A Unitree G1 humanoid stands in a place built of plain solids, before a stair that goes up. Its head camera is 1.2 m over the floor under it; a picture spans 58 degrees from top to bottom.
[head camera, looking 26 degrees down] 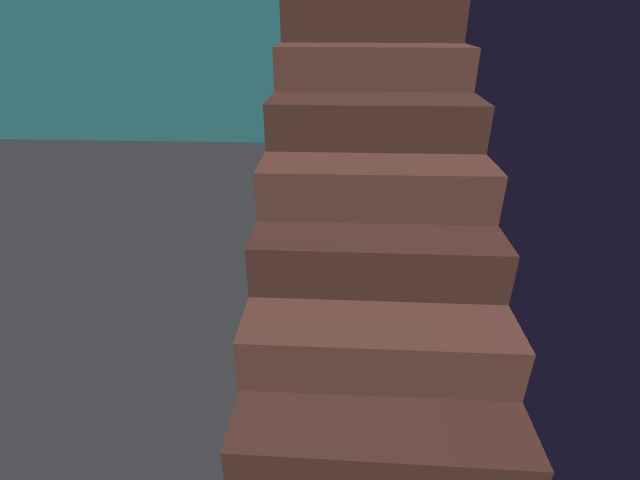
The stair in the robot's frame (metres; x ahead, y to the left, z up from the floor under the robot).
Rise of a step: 0.19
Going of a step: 0.25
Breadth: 0.96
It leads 3 degrees to the right of straight ahead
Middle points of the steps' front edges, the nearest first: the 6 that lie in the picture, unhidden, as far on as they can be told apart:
0.75 -0.21 0.19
0.97 -0.23 0.38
1.20 -0.24 0.57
1.41 -0.25 0.75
1.67 -0.26 0.94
1.96 -0.28 1.13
